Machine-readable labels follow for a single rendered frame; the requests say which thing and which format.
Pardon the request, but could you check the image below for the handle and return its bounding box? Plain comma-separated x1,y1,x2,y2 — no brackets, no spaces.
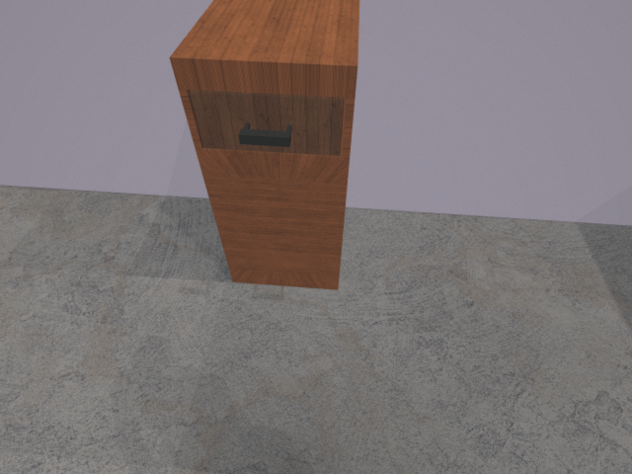
239,122,291,147

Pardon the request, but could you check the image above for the cabinet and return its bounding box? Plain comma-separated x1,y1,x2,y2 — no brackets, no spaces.
170,0,359,290

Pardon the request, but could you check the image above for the drawer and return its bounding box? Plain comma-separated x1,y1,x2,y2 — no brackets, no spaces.
190,90,345,156

